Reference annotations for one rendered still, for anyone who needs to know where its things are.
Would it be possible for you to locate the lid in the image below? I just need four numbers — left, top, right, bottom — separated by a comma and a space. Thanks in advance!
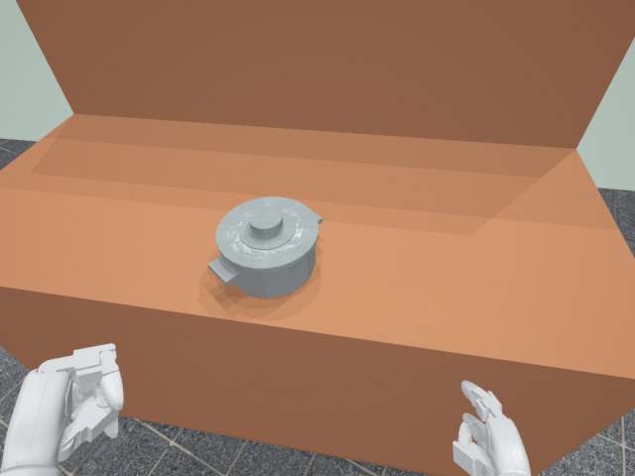
216, 196, 318, 272

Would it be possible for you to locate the table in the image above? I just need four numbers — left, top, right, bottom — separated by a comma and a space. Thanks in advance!
0, 0, 635, 476

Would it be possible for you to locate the knob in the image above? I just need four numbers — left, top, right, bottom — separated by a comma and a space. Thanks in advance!
249, 206, 283, 236

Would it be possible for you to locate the left robot hand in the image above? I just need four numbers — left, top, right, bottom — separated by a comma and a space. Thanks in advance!
0, 343, 124, 473

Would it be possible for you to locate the pot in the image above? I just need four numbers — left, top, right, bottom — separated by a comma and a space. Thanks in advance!
207, 213, 322, 298

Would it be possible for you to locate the right robot hand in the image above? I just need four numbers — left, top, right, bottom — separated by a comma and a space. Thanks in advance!
452, 381, 531, 476

